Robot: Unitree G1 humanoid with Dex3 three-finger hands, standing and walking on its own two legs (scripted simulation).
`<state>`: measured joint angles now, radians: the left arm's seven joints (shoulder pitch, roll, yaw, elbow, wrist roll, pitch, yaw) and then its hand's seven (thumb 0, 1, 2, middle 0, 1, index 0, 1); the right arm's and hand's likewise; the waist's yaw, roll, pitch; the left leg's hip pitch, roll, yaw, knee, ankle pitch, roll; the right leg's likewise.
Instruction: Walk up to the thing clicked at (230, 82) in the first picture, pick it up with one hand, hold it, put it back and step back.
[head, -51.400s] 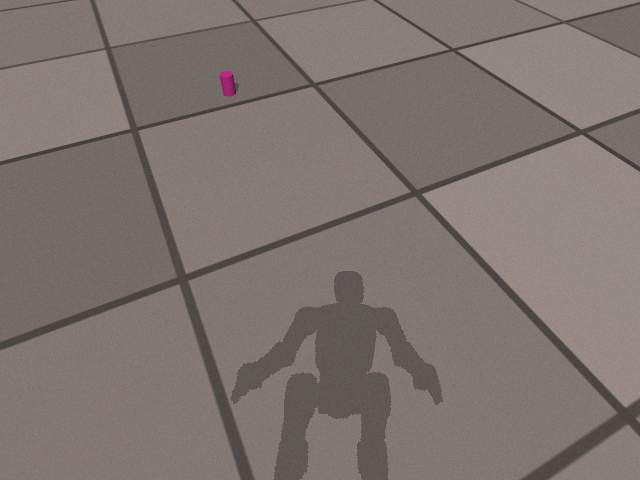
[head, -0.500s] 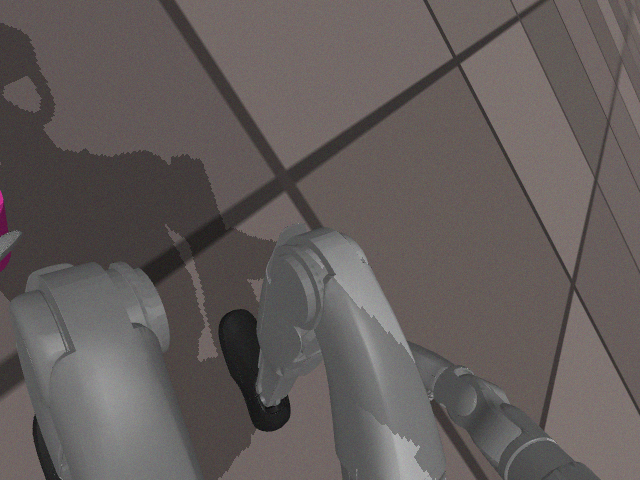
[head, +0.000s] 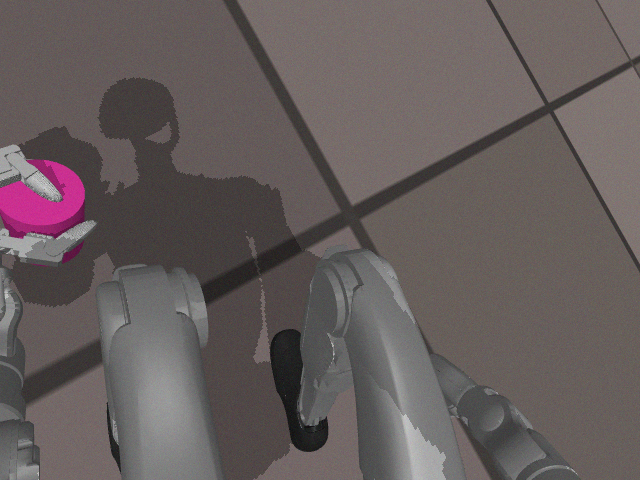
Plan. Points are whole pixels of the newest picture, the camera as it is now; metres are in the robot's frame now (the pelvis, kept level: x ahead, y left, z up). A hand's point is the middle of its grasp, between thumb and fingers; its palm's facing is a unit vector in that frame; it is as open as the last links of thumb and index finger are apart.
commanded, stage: settle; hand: left
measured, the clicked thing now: (45, 217) +0.40 +0.26 -0.15
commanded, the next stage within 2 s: lift in 1.12 s
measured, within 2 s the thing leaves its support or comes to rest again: neither
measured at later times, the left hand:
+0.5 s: hand (39, 176) +0.40 +0.25 -0.02, palm faces +0.19 -0.98 -0.08, open 7.0 cm
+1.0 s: hand (34, 166) +0.38 +0.25 +0.03, palm faces +0.19 -0.98 -0.04, open 7.0 cm
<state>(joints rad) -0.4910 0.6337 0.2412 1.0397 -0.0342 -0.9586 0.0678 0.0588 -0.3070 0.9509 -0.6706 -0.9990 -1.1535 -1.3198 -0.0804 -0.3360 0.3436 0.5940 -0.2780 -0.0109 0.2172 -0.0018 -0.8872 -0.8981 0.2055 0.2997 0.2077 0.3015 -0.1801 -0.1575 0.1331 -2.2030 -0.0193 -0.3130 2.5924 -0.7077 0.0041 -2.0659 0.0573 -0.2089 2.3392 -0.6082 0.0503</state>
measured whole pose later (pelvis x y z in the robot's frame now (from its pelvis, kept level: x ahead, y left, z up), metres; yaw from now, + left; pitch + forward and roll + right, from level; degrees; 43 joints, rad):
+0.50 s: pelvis +0.02 -0.02 +0.03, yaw +6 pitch +29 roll -9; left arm -0.45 0.45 0.25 0.78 -0.15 -0.70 -0.14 0.06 -0.33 0.96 -0.70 -0.99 -1.21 -1.34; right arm 0.02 -0.30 0.14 0.64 -0.10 0.05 0.12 0.00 -0.92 -0.90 0.20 0.30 0.21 0.30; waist -0.12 -0.03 -0.05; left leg -2.22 -0.01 -0.17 2.43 -0.72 -0.02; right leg -2.15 0.01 -0.09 2.31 -0.66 0.04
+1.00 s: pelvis +0.02 -0.02 +0.06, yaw +9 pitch +31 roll -5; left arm -0.43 0.35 0.29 0.72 -0.19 -0.62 -0.25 0.05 -0.34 0.97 -0.70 -0.99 -1.22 -1.35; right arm 0.03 -0.30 0.04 0.63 -0.06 0.02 0.06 0.00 -0.92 -0.90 0.20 0.30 0.20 0.30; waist -0.08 -0.01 -0.13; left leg -2.15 -0.01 -0.12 2.31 -0.71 -0.03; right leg -2.12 0.00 -0.05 2.24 -0.67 0.02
